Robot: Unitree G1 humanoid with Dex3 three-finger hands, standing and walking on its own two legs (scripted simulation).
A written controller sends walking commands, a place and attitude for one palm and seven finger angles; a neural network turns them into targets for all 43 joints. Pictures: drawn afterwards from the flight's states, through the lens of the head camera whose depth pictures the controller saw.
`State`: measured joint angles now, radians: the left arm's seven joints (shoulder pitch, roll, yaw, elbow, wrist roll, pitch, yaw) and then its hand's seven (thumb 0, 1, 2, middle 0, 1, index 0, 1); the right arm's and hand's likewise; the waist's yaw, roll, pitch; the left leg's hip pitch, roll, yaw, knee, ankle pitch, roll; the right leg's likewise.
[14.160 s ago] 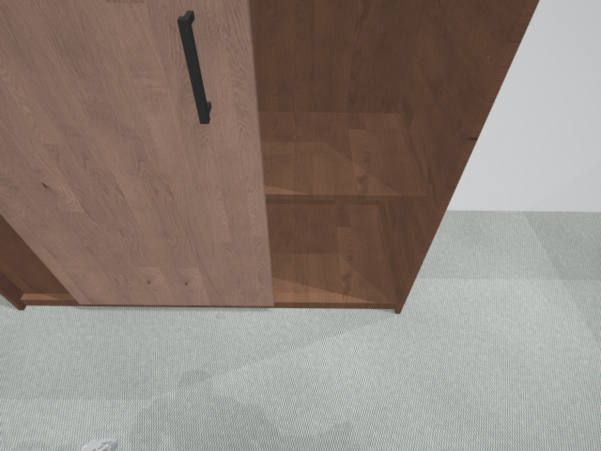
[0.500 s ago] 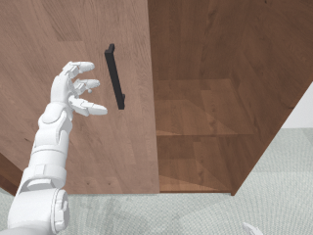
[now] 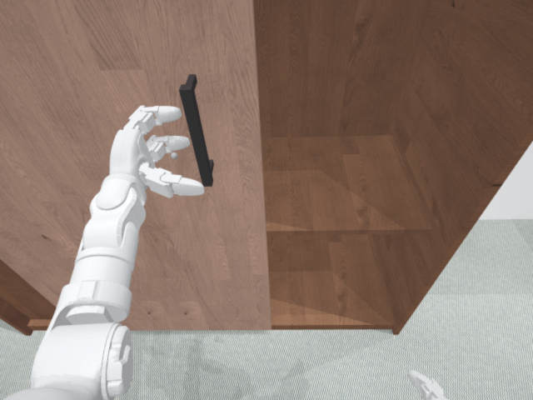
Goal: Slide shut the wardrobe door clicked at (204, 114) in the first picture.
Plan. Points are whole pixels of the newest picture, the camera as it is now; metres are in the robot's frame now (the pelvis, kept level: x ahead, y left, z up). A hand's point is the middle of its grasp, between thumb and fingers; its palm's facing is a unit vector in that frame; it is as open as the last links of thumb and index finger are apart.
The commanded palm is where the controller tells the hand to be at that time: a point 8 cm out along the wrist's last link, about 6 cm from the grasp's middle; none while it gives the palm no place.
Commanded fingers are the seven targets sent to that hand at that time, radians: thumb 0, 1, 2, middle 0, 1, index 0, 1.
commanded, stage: feel for the door with the fingertips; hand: left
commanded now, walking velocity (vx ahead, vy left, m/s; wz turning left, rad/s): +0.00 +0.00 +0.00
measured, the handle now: (200, 134) +0.48 +0.12 +0.17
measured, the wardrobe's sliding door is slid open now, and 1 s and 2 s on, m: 0.46 0.46 0.46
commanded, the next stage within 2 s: slide the fingers in behind the handle in 0.36 s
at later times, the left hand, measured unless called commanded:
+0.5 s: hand (172, 148) +0.44 +0.15 +0.18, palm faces +0.04 -1.00 -0.01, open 13.8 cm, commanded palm +0.42 +0.20 +0.17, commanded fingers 0.00 -0.50 0.30 -0.30 -1.20 -0.30 -1.20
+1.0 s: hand (176, 157) +0.42 +0.14 +0.17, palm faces +0.02 -1.00 +0.00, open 14.0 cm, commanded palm +0.40 +0.19 +0.17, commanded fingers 0.00 -0.50 0.30 -0.30 -1.20 -0.30 -1.20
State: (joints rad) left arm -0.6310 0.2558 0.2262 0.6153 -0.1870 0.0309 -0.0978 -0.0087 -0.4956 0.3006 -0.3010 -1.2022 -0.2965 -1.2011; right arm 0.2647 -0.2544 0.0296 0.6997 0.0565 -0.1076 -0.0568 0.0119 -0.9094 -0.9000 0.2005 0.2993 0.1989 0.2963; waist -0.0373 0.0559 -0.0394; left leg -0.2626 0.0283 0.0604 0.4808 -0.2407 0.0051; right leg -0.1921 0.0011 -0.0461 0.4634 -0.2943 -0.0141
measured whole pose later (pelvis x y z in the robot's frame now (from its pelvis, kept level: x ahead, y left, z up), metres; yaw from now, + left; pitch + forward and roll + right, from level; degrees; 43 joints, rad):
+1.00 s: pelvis -0.01 +0.00 +0.00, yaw +0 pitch +1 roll +0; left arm -0.66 0.25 0.20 0.66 -0.18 0.00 -0.08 -0.01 -0.50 0.30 -0.30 -1.20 -0.30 -1.20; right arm 0.29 -0.26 0.02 0.71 0.06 -0.12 -0.06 0.01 -0.91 -0.90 0.20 0.30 0.20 0.30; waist -0.04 0.06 -0.03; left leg -0.28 0.03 0.06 0.50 -0.24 0.01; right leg -0.20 0.00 -0.05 0.47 -0.29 -0.01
